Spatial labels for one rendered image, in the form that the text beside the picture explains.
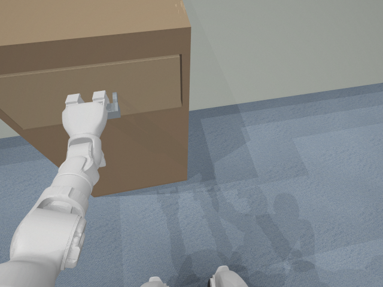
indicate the robot left upper arm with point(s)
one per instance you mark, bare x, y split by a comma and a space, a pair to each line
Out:
50, 241

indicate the handle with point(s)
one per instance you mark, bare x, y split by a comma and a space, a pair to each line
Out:
113, 109

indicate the cabinet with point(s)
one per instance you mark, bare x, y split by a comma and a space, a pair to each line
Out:
141, 150

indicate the drawer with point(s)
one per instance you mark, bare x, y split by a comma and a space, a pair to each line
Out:
37, 98

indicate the left robot shin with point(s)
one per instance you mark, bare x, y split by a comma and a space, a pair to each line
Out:
155, 279

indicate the left robot forearm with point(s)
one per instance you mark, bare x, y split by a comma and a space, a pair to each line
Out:
74, 182

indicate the left robot hand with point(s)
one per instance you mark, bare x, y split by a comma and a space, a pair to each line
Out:
91, 117

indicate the right robot thigh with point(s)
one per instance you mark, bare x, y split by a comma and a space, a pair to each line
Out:
227, 279

